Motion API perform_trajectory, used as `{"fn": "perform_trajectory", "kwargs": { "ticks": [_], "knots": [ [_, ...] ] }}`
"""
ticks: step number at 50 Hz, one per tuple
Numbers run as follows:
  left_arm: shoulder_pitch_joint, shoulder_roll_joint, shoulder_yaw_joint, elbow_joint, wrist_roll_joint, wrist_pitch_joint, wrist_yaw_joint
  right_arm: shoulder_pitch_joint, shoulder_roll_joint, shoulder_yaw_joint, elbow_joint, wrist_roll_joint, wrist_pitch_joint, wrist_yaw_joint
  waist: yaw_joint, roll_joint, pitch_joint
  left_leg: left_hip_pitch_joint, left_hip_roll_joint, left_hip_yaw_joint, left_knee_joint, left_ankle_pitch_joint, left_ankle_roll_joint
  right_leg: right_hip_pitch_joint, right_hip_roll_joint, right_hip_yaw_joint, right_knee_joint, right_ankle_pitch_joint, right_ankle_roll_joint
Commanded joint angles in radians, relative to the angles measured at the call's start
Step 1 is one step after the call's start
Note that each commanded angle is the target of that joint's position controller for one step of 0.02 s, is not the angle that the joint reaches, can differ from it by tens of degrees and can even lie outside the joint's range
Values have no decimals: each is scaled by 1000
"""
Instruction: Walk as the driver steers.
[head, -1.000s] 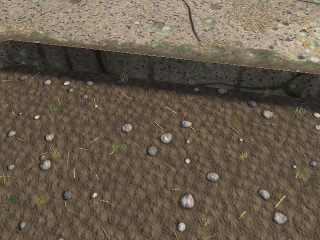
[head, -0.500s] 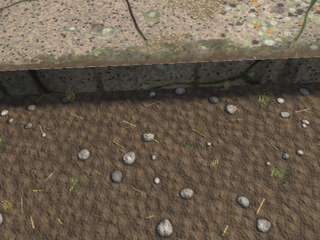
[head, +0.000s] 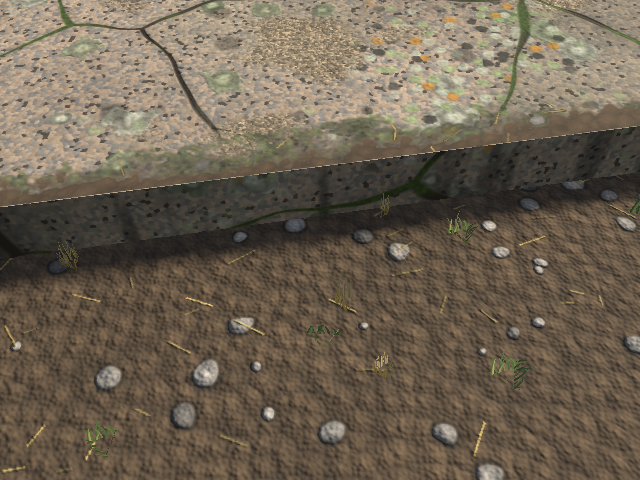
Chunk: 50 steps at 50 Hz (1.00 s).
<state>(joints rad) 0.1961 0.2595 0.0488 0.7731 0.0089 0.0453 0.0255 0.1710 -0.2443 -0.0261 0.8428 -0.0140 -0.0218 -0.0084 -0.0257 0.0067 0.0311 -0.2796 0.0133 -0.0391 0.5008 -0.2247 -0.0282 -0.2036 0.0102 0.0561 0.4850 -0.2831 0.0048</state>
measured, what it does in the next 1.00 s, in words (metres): walks ahead: right foot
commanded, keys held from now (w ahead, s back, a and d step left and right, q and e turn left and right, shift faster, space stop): no key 0.08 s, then w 0.92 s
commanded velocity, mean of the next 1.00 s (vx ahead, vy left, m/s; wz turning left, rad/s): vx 0.35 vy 0.00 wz -0.02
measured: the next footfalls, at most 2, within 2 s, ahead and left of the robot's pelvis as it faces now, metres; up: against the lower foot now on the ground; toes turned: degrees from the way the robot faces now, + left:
right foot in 0.84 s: +0.46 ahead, -0.10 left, +0.00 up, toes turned -1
left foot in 1.34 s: +0.72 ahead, +0.12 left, +0.00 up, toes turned +5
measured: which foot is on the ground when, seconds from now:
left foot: down 0.00-0.86, up 0.88-1.00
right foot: down 0.00-0.34, up 0.36-0.82, down 0.84-1.00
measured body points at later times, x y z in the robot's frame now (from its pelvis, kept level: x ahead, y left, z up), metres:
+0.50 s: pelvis +0.09 +0.04 +0.01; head +0.10 +0.06 +0.46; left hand +0.20 +0.31 -0.12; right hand +0.12 -0.24 -0.11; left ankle +0.05 +0.12 -0.74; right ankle +0.07 -0.12 -0.66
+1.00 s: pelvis +0.36 -0.02 +0.00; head +0.39 -0.02 +0.45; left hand +0.48 +0.25 -0.11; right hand +0.42 -0.29 -0.13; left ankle +0.29 +0.13 -0.65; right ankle +0.42 -0.10 -0.74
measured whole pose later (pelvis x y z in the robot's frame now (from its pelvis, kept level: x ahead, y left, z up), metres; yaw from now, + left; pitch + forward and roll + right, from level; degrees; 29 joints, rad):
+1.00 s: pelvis +0.36 -0.02 +0.00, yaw +1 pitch +0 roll -1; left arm 0.19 0.26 0.05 0.82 0.00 -0.09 -0.03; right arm 0.29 -0.29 -0.05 0.90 0.02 -0.09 0.00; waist -0.01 0.03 0.05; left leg -0.44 0.07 -0.04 1.17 -0.33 0.04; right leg -0.28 0.06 -0.07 0.41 -0.13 -0.07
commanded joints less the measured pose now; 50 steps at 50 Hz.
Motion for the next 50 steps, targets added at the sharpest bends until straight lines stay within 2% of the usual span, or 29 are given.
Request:
{"fn": "perform_trajectory", "kwargs": {
  "ticks": [1, 4, 6, 8, 10, 11, 13, 15, 16, 17, 18, 19, 20, 21, 23, 25, 28, 32, 37, 40, 41, 42, 43, 44, 45, 46, 47, 48, 50],
  "knots": [
    [-22, 90, 19, -48, 17, -29, -10, -29, -116, -27, -38, -7, -17, -2, 5, -91, -60, 74, 18, -5, -41, 51, -6, -31, -97, 98, -117, 52, -69],
    [2, 101, 17, -24, 7, -53, -9, -9, -125, -32, -16, 0, -3, -14, 2, -92, -15, 80, 25, -15, -41, 99, 6, -63, -78, 80, -108, 86, -42],
    [46, 110, 21, 0, -1, -51, -3, 4, -108, -31, 7, 7, 0, -16, 18, -105, -19, 52, -20, 37, 9, -63, 9, -55, -74, 95, -140, -156, -62],
    [89, 170, 38, 3, -10, -47, 1, -36, -109, -35, -7, 22, -9, -15, 55, -180, 53, -106, -60, 98, 153, -212, 17, -48, -174, 259, -245, -469, -142],
    [114, 190, 44, 11, -17, -63, 7, -80, -113, -40, -36, 40, -35, -5, 72, -215, 130, -224, -8, 50, 275, -236, 55, -47, -289, 428, -321, -505, -224],
    [115, 180, 42, 13, -17, -74, 9, -81, -117, -43, -40, 45, -49, 3, 71, -217, 138, -280, 20, 25, 311, -269, 74, -5, -314, 449, -323, -441, -240],
    [90, 166, 41, 8, -30, -85, 6, -66, -113, -42, -35, 49, -73, 22, 52, -176, 113, -268, 46, 22, 224, -278, 105, 55, -300, 388, -301, -307, -224],
    [19, 169, 42, -5, -43, -81, -2, 36, -104, -45, 20, 42, -84, 34, -15, -134, 46, 27, -4, 91, 18, -42, 102, -53, -212, 237, -247, -161, -174],
    [15, 155, 39, -6, -37, -79, -4, 120, -114, -55, 63, 34, -82, 34, -47, -119, 6, 182, -41, 113, -9, 40, 81, -117, -170, 180, -186, -110, -154],
    [5, 117, 28, -11, -28, -81, -6, 209, -136, -66, 92, 33, -77, 32, -81, -71, -23, 301, -9, 54, -28, 23, 84, -187, -123, 118, -67, -65, -120],
    [-10, 40, 7, -38, -14, -90, -7, 310, -220, -83, 100, 31, -78, 22, -106, 165, -55, 421, 197, -271, -177, -94, 159, -341, -7, -18, 270, -98, -42],
    [-5, 59, 15, -76, -34, -109, 0, 360, -285, -92, 105, 21, -85, 35, -105, 327, -69, 461, 368, -657, -320, -242, 300, -509, 62, 1, 507, -302, -20],
    [15, 118, 30, -61, -53, -122, -2, 267, -221, -70, 80, 20, -93, 34, -59, 190, 3, 409, 380, -639, -327, -346, 309, -586, -16, 67, 634, -267, -38],
    [14, 132, 34, -49, -57, -130, -10, 205, -176, -58, 57, 21, -96, 31, -39, 138, 55, 368, 334, -527, -328, -347, 272, -614, -61, 61, 652, -158, -60],
    [-5, 119, 38, -37, -37, -138, -16, 154, -161, -46, 39, 17, -94, 31, -19, 86, 72, 332, 269, -366, -348, -163, 221, -607, -114, 31, 596, -4, -69],
    [-16, 95, 37, -34, -27, -133, -30, 183, -137, -35, 48, 12, -87, 29, -20, 99, 45, 316, 214, -236, -358, 55, 201, -553, -124, -4, 543, 87, -54],
    [-82, 66, 29, -60, -20, -126, -35, 226, -158, -36, 64, 15, -77, 16, -29, 67, 40, 316, 193, -137, -365, 282, 214, -563, -115, -43, 421, 172, -11],
    [-222, 37, 10, -106, -28, -133, -48, 251, -173, -35, 73, 18, -67, 0, -62, 72, 76, 240, 165, -51, -403, 271, 203, -466, -81, -84, 170, 335, 8],
    [-320, 57, 6, -148, -36, -146, -74, 297, -179, -41, 99, 31, -54, -3, -57, 73, 113, 336, 230, -43, -370, 338, 204, -445, -58, -74, 39, 334, -36],
    [-220, 116, 30, -129, -32, -148, -75, 269, -211, -56, 91, 28, -42, -8, 26, 110, 8, 416, 243, -23, -202, 753, 175, -273, -1, -106, 28, 236, -90],
    [-76, 153, 50, -87, -32, -145, -67, 252, -210, -56, 86, 23, -33, -9, 105, 113, -87, 395, 211, 7, -33, 896, 155, -87, 31, -131, 14, 239, -121],
    [105, 193, 68, -39, -29, -139, -54, 245, -193, -46, 71, 15, -29, -11, 183, 97, -209, 228, 174, 21, 198, 790, 126, 213, -36, -62, 48, 248, -164],
    [237, 292, 89, -12, -2, -135, -46, 354, -73, -13, 44, 2, -44, -2, 146, -135, -388, -153, 23, 47, 600, 265, 70, 624, -310, 362, 47, 129, -302],
    [248, 229, 70, 6, -12, -133, -52, 378, -61, -4, 69, 26, -70, 8, 138, -249, -488, -332, -78, -75, 810, -334, 58, 691, -420, 731, -159, -61, -381],
    [161, 171, 50, 1, -23, -134, -52, 262, -171, -35, 31, 55, -90, 15, 138, -175, -286, -439, -7, -101, 872, -298, 76, 536, -374, 615, -207, -149, -316],
    [79, 141, 40, -10, -22, -135, -51, 170, -183, -38, 3, 67, -100, 15, 112, -109, -155, -442, 46, -66, 838, -203, 88, 362, -333, 459, -235, -105, -278],
    [18, 118, 31, -12, -14, -140, -55, 135, -166, -39, -4, 56, -99, 9, 73, -38, -73, -404, 89, -44, 768, -127, 83, 204, -291, 348, -272, 3, -257],
    [-19, 92, 24, -14, -3, -148, -58, 146, -158, -46, 2, 40, -89, 4, 34, -53, -48, -341, 123, -49, 711, -76, 80, 108, -248, 266, -299, 85, -238],
    [-33, 91, 25, -1, -4, -158, -62, 193, -113, -40, 14, 32, -64, 2, -3, -75, -41, -266, 143, -44, 663, -45, 63, 9, -221, 192, -351, 146, -247]
  ]
}}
